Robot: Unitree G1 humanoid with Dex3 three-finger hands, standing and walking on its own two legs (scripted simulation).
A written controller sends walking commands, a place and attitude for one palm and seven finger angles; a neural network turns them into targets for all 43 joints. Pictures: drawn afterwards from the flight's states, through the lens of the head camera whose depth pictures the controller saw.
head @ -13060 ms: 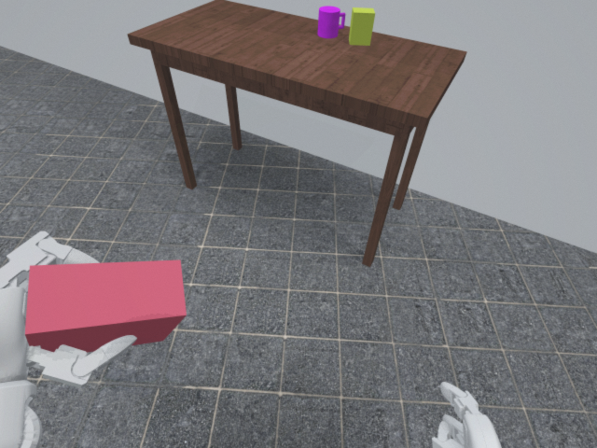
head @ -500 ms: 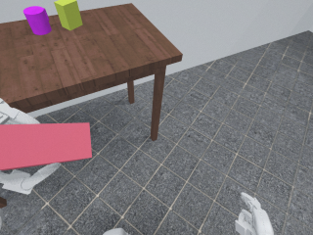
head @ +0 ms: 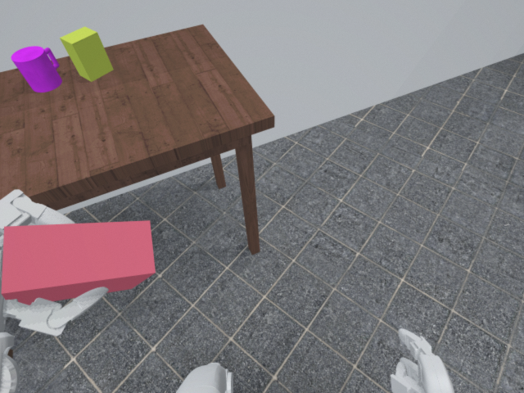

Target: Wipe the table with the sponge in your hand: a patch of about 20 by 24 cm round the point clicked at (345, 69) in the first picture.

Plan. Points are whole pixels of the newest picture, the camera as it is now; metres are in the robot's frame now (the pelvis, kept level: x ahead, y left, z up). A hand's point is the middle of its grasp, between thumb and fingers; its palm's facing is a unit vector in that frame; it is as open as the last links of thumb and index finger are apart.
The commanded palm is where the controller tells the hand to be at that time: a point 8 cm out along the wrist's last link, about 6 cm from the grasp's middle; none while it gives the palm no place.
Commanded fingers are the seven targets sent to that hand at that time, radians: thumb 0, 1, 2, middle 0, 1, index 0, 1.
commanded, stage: take the last steps up to it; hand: left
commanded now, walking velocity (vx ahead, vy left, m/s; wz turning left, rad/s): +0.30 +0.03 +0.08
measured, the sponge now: (102, 261) +0.24 +0.19 +0.15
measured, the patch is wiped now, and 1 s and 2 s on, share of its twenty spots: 0.00 0.00 0.00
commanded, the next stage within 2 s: come to a stop and stand still in 1.16 s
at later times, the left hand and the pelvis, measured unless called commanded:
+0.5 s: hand (126, 195) +0.32 +0.18 +0.17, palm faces +0.42 -0.77 -0.49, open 10.0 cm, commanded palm +0.26 +0.23 +0.17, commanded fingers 0.00 0.10 1.30 -1.20 -1.60 -1.20 -1.60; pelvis +0.11 -0.06 -0.02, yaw +2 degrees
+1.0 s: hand (139, 126) +0.43 +0.19 +0.18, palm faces +0.41 -0.80 -0.44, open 10.0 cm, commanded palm +0.36 +0.23 +0.17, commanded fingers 0.00 0.10 1.30 -1.20 -1.60 -1.20 -1.60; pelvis +0.22 -0.05 +0.00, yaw +3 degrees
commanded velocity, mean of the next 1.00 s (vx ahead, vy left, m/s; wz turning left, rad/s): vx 0.27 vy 0.05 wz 0.07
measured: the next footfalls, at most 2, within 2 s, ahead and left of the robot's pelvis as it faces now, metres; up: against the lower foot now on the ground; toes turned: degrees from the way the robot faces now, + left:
left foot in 0.18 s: +0.13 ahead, +0.11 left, +0.00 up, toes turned +10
right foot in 0.46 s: +0.17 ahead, -0.18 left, +0.00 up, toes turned -8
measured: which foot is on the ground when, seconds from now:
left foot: up 0.00-0.16, down 0.18-0.46, up 0.48-0.76, down 0.78-1.00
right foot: down 0.00-0.20, up 0.22-0.44, down 0.46-0.80, up 0.82-1.00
